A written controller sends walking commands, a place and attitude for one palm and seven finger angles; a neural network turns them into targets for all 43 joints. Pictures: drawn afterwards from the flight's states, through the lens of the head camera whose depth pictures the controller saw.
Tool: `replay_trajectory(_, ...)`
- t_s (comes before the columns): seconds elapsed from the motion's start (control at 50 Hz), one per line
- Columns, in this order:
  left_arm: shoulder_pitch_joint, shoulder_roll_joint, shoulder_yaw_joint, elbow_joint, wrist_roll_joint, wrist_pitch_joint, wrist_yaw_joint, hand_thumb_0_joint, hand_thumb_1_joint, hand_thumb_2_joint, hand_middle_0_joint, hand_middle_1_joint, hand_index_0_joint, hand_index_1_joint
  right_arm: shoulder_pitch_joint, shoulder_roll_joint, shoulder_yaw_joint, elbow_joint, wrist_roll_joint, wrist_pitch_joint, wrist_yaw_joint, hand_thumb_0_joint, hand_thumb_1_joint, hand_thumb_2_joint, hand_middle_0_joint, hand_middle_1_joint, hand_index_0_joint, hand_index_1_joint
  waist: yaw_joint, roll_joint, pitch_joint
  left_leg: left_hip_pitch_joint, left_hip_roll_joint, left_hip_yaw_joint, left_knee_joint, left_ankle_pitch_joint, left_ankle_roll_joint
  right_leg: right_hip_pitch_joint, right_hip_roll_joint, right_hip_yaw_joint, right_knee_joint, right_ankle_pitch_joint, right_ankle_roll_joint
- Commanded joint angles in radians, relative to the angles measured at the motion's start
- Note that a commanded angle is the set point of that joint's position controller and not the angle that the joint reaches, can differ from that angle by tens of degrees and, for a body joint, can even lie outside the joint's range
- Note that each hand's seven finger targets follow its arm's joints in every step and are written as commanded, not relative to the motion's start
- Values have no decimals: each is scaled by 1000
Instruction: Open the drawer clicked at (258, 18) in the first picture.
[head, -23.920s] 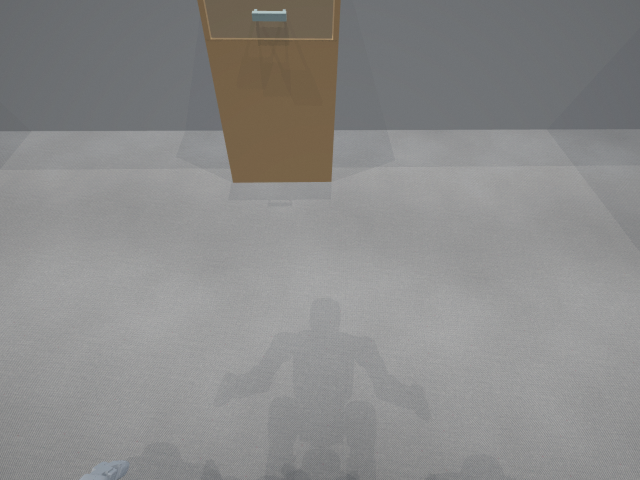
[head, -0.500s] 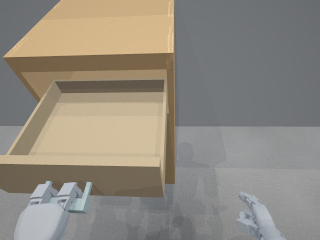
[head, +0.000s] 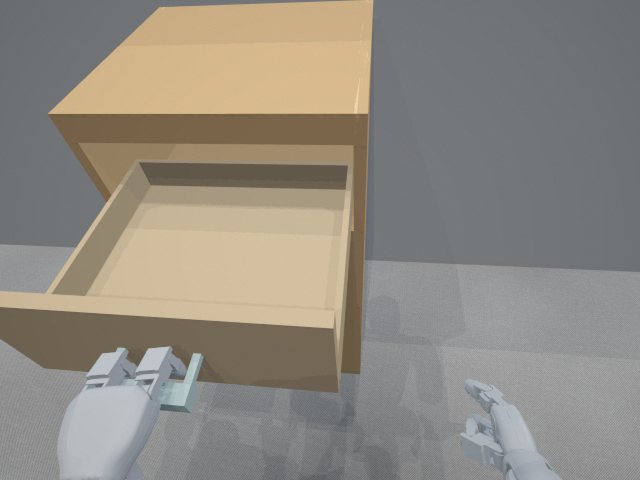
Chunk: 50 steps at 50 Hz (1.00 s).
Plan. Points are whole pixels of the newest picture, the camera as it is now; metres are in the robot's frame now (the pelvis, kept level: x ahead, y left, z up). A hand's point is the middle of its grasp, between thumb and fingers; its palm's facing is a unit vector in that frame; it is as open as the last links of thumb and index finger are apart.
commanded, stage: lift the hand off the handle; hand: left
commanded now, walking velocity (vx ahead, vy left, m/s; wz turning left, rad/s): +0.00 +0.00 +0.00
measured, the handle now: (150, 376) +0.22 +0.23 +0.04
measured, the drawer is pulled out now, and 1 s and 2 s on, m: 0.30 0.28 0.28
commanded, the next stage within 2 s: draw the hand back to the body in 1.64 s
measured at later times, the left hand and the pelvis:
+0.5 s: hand (146, 410) +0.18 +0.23 +0.03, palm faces +0.03 -0.11 -0.99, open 13.8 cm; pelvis -0.01 +0.00 +0.01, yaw +0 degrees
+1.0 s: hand (107, 383) +0.19 +0.24 +0.10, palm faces +0.08 -0.14 -0.99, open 13.7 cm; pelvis +0.01 +0.02 +0.02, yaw +0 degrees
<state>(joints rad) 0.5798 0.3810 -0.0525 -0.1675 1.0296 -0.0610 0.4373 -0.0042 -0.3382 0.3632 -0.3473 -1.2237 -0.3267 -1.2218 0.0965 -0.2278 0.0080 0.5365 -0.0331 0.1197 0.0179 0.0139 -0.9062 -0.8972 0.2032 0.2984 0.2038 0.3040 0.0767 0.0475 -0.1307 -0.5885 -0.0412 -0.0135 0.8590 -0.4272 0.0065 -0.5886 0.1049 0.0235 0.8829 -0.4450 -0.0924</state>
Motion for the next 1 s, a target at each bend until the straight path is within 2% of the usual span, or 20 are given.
replay_trajectory(0.0, -29, 139, 131, -180, -1, 24, 50, 0, -500, 300, -300, -1200, -300, -1200, -134, -90, -42, -164, -3, -50, -8, 0, -900, -900, 200, 300, 200, 300, 6, -42, -117, 90, -27, -8, -63, 166, 34, 62, -69, 117, -185, 275, 41)
replay_trajectory(0.02, -57, 88, 81, -100, 9, 28, 46, 0, -500, 300, -300, -1200, -300, -1200, -129, -88, -42, -152, -8, -51, -7, 0, -900, -900, 200, 300, 200, 300, -14, -86, -76, 66, -24, -8, -50, 148, 31, 15, -67, 110, -180, 253, 46)
replay_trajectory(0.04, -69, 86, 81, -112, 8, 23, 43, 0, -500, 300, -300, -1200, -300, -1200, -128, -92, -48, -158, -3, -52, -8, 0, -900, -900, 200, 300, 200, 300, -10, -87, -83, 61, -22, -12, -52, 141, 33, 21, -66, 108, -180, 247, 46)
replay_trajectory(0.08, -96, 141, 122, -139, 18, 24, 51, 0, -500, 300, -300, -1200, -300, -1200, -132, -94, -46, -157, -5, -52, -12, 0, -900, -900, 200, 300, 200, 300, 9, -52, -145, 72, -27, -8, -55, 145, 31, 50, -68, 129, -173, 243, 41)
replay_trajectory(0.1, -124, 124, 95, -140, 25, 30, 53, 0, -500, 300, -300, -1200, -300, -1200, -129, -92, -48, -153, -6, -52, -14, 0, -900, -900, 200, 300, 200, 300, -3, -38, -141, 81, -26, -7, -52, 148, 32, 38, -69, 120, -173, 249, 41)
replay_trajectory(0.14, -109, 128, 102, -115, 25, 39, 54, 0, -500, 300, -300, -1200, -300, -1200, -128, -89, -47, -150, -1, -54, -17, 0, -900, -900, 200, 300, 200, 300, 4, -57, -144, 74, -26, -6, -53, 161, 31, 58, -67, 120, -172, 276, 43)
replay_trajectory(0.18, -138, 119, 85, -97, 15, 54, 45, 0, -500, 300, -300, -1200, -300, -1200, -139, -91, -42, -146, 4, -54, -21, 0, -900, -900, 200, 300, 200, 300, -5, -82, -131, 65, -25, -7, -59, 150, 32, 64, -72, 122, -181, 280, 49)
replay_trajectory(0.22, -148, 148, 111, -88, 11, 59, 40, 0, -500, 300, -300, -1200, -300, -1200, -142, -89, -41, -141, 7, -56, -31, 0, -900, -900, 200, 300, 200, 300, 4, -96, -134, 51, -27, -5, -67, 143, 33, 95, -77, 137, -193, 292, 54)
replay_trajectory(0.3, -182, 145, 101, -68, 7, 69, 27, 0, -500, 300, -300, -1200, -300, -1200, -142, -85, -39, -134, 15, -57, -38, 0, -900, -900, 200, 300, 200, 300, -1, -70, -114, 63, -24, -3, -84, 130, 33, 92, -75, 131, -211, 244, 51)
replay_trajectory(0.32, -195, 132, 86, -68, 8, 70, 22, 0, -500, 300, -300, -1200, -300, -1200, -144, -86, -37, -134, 12, -59, -38, 0, -900, -900, 200, 300, 200, 300, -1, -84, -119, 63, -25, -3, -86, 134, 33, 97, -78, 128, -212, 253, 54)
replay_trajectory(0.38, -206, 168, 111, -155, -3, 69, 18, 0, -500, 300, -300, -1200, -300, -1200, -151, -85, -35, -143, 12, -61, -39, 0, -900, -900, 200, 300, 200, 300, 10, -38, -162, 101, -25, -1, -102, 151, 35, 132, -82, 138, -225, 253, 49)
replay_trajectory(0.46, -195, 209, 156, -180, -19, 68, 4, 0, -500, 300, -300, -1200, -300, -1200, -160, -84, -29, -144, 14, -59, -45, 0, -900, -900, 200, 300, 200, 300, 11, -50, -128, 110, -25, -4, -120, 159, 34, 153, -84, 146, -253, 265, 49)
replay_trajectory(0.5, -193, 188, 141, -208, -24, 63, -2, 0, -500, 300, -300, -1200, -300, -1200, -158, -82, -33, -141, 14, -61, -41, 0, -900, -900, 200, 300, 200, 300, 12, -16, -125, 141, -23, -3, -132, 167, 35, 149, -82, 139, -260, 257, 47)
replay_trajectory(0.62, -118, 212, 177, -268, -49, 62, -20, 0, -500, 300, -300, -1200, -300, -1200, -158, -88, -34, -149, 16, -59, -31, 0, -900, -900, 200, 300, 200, 300, 25, -30, -125, 181, -16, -5, -157, 223, 33, 180, -77, 122, -266, 323, 45)
replay_trajectory(0.74, -80, 144, 88, -345, -80, 94, -83, 0, -500, 300, -300, -1200, -300, -1200, -157, -95, -35, -164, 25, -55, -17, 0, -900, -900, 200, 300, 200, 300, 14, -40, -111, 238, 1, -7, -186, 276, 37, 191, -80, 81, -281, 358, 55)
replay_trajectory(0.8, -127, 186, 105, -373, -79, 105, -119, 0, -500, 300, -300, -1200, -300, -1200, -156, -100, -26, -164, 26, -49, -21, 0, -900, -900, 200, 300, 200, 300, 9, -59, -80, 251, 5, -7, -204, 261, 37, 188, -83, 92, -309, 333, 58)
replay_trajectory(0.86, -116, 203, 119, -418, -74, 105, -138, 0, -500, 300, -300, -1200, -300, -1200, -154, -105, -20, -180, 29, -49, -20, 0, -900, -900, 200, 300, 200, 300, 27, -14, -103, 295, 15, -9, -218, 304, 32, 213, -81, 88, -315, 350, 50)
replay_trajectory(0.9, -118, 176, 86, -456, -79, 109, -153, 0, -500, 300, -300, -1200, -300, -1200, -150, -99, -18, -186, 32, -47, -13, 0, -900, -900, 200, 300, 200, 300, 23, -7, -90, 307, 19, -9, -226, 322, 30, 211, -81, 67, -316, 348, 52)
replay_trajectory(0.94, -114, 202, 110, -476, -75, 111, -158, 0, -500, 300, -300, -1200, -300, -1200, -144, -102, -17, -190, 29, -46, -12, 0, -900, -900, 200, 300, 200, 300, 33, -1, -91, 324, 26, -6, -230, 345, 28, 215, -78, 73, -325, 354, 51)
replay_trajectory(0.98, -101, 187, 97, -498, -79, 124, -168, 0, -500, 300, -300, -1200, -300, -1200, -144, -97, -8, -197, 34, -44, -3, 0, -900, -900, 200, 300, 200, 300, 34, 13, -91, 334, 31, -13, -238, 371, 25, 225, -79, 59, -321, 358, 50)
